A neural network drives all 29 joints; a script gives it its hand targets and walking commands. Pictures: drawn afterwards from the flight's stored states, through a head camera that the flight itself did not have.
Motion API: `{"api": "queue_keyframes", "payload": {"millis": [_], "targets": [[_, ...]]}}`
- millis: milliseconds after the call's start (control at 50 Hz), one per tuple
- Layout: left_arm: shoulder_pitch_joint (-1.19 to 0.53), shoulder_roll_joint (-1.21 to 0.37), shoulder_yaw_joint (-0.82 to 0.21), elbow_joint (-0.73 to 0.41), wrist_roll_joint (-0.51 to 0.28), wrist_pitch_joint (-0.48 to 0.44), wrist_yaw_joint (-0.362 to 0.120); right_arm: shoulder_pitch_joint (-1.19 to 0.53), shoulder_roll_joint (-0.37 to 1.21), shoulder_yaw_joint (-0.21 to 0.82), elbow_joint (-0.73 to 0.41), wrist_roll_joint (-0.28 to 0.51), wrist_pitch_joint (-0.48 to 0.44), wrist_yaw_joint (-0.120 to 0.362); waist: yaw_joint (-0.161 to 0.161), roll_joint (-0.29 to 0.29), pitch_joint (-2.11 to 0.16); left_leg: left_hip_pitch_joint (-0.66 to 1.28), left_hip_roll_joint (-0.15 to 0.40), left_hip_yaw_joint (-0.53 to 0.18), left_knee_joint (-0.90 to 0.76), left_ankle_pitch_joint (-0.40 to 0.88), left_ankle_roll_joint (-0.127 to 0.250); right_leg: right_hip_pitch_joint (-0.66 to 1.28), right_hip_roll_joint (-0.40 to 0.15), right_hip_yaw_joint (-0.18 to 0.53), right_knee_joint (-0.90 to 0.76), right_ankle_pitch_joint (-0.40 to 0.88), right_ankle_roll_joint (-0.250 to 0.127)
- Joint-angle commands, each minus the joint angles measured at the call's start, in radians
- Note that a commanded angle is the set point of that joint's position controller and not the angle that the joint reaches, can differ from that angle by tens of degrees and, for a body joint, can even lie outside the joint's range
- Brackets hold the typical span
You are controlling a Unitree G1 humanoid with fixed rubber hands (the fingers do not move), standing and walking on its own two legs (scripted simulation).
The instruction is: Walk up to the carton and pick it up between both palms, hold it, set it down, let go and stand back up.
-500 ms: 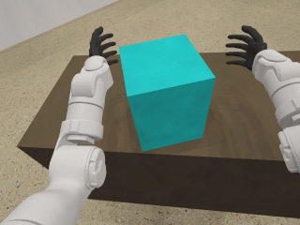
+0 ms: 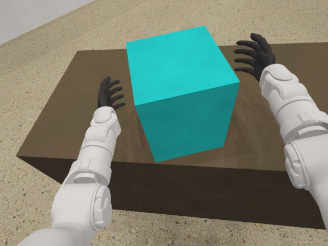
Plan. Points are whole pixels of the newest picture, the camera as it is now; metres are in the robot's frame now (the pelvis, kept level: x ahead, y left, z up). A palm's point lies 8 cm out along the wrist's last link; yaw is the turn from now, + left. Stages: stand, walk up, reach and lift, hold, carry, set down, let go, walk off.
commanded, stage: reach and lift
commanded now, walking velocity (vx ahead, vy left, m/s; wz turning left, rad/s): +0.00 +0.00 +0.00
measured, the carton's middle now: (178, 98) +0.47 +0.05 +0.07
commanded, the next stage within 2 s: none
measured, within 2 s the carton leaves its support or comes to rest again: leaves its support in 0.92 s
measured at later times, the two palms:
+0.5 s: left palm (116, 98) +0.42 +0.20 +0.12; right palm (248, 74) +0.49 -0.11 +0.13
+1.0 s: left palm (113, 101) +0.41 +0.20 +0.12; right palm (236, 75) +0.48 -0.08 +0.14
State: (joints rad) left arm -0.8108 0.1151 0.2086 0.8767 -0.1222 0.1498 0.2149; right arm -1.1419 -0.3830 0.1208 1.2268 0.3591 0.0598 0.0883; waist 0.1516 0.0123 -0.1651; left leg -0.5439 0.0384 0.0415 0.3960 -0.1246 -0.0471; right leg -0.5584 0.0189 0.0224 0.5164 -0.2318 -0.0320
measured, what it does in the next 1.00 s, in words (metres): stands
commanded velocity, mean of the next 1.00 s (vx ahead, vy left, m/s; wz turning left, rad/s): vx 0.00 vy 0.00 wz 0.00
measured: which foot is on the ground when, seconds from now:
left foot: down 0.00-1.00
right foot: down 0.00-1.00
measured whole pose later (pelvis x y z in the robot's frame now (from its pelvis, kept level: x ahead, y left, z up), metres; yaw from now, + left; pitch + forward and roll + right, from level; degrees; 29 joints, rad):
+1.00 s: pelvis +0.00 +0.00 +0.00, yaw +0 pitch +14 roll +2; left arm -0.88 -0.06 0.52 0.88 0.27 0.06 0.18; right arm -1.13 -0.11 -0.48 1.26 -0.27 -0.05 0.07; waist 0.15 0.00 -0.17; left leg -0.51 0.04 0.04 0.39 -0.12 -0.04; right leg -0.52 0.02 0.02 0.50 -0.23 -0.03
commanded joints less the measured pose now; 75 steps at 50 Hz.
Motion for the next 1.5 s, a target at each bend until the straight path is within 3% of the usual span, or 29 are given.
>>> {"api": "queue_keyframes", "payload": {"millis": [0,220,360,440,600,680,800,860,920,1020,1200,1400,1480], "targets": [[-0.586,0.049,-0.036,-0.3,0.033,-0.116,0.016,-0.414,-0.137,-0.047,-0.025,-0.053,-0.096,0.003,0.017,-0.068,-0.799,0.368,-0.013,0.036,0.134,0.497,-0.045,0.206,0.074,-0.038,-0.096,0.555,0.026],[-0.533,0.01,0.001,-0.133,0.065,-0.129,-0.02,-0.464,-0.07,-0.027,-0.063,-0.049,-0.112,-0.006,0.041,-0.144,-0.696,0.26,-0.03,0.039,0.102,0.421,-0.007,0.284,0.048,-0.019,-0.088,0.606,0.053],[-0.56,-0.067,0.03,-0.093,0.105,-0.153,-0.036,-0.468,0.04,-0.091,-0.057,-0.117,-0.106,-0.003,0.033,-0.169,-0.634,0.23,-0.028,0.038,0.066,0.347,0.016,0.303,0.033,-0.011,-0.102,0.54,0.064],[-0.578,-0.086,0.079,-0.116,0.159,-0.154,-0.028,-0.469,0.067,-0.174,-0.068,-0.2,-0.111,-0.013,0.022,-0.169,-0.638,0.236,-0.026,0.047,0.057,0.347,0.014,0.329,0.033,-0.018,-0.105,0.53,0.065],[-0.578,-0.18,0.135,-0.168,0.253,-0.137,-0.032,-0.464,0.161,-0.323,-0.126,-0.376,-0.129,-0.05,-0.012,-0.165,-0.657,0.281,-0.029,0.064,0.045,0.38,0.015,0.418,0.026,-0.038,-0.099,0.631,0.078],[-0.604,-0.285,0.154,-0.179,0.305,-0.133,-0.059,-0.458,0.282,-0.361,-0.101,-0.438,-0.13,-0.017,0.005,-0.148,-0.648,0.333,-0.028,0.075,0.043,0.418,0.016,0.412,0.022,-0.048,-0.112,0.607,0.069],[-0.639,-0.556,0.148,-0.167,0.405,-0.135,-0.15,-0.439,0.66,-0.442,-0.037,-0.636,-0.154,0.071,0.002,-0.153,-0.635,0.348,-0.035,0.097,0.007,0.4,0.025,0.468,-0.002,-0.07,-0.113,0.652,0.077],[-0.612,-0.578,0.158,-0.161,0.424,-0.129,-0.156,-0.406,0.695,-0.473,-0.002,-0.683,-0.164,0.092,-0.003,-0.142,-0.617,0.355,-0.033,0.106,-0.009,0.401,0.025,0.488,-0.002,-0.077,-0.116,0.666,0.075],[-0.587,-0.586,0.17,-0.151,0.433,-0.115,-0.16,-0.374,0.709,-0.499,0.03,-0.708,-0.159,0.101,-0.017,-0.144,-0.561,0.356,-0.034,0.109,-0.022,0.378,0.029,0.486,0.0,-0.081,-0.126,0.643,0.076],[-0.596,-0.591,0.2,-0.166,0.458,-0.09,-0.159,-0.344,0.712,-0.553,0.054,-0.74,-0.133,0.116,-0.033,-0.13,-0.492,0.396,-0.029,0.11,-0.038,0.319,0.033,0.421,0.005,-0.088,-0.165,0.475,0.064],[-0.634,-0.588,0.224,-0.204,0.489,-0.067,-0.151,-0.355,0.721,-0.631,0.018,-0.795,-0.114,0.132,-0.053,-0.115,-0.485,0.456,-0.026,0.109,-0.037,0.285,0.031,0.342,0.011,-0.11,-0.202,0.32,0.055],[-0.637,-0.6,0.215,-0.213,0.495,-0.072,-0.146,-0.347,0.736,-0.64,0.019,-0.808,-0.121,0.133,-0.069,-0.126,-0.499,0.48,-0.024,0.102,-0.026,0.312,0.026,0.336,0.007,-0.118,-0.204,0.361,0.064],[-0.624,-0.615,0.202,-0.214,0.495,-0.079,-0.148,-0.342,0.756,-0.621,0.009,-0.801,-0.135,0.131,-0.057,-0.124,-0.532,0.482,-0.022,0.103,-0.016,0.353,0.024,0.351,0.009,-0.117,-0.194,0.412,0.065]]}}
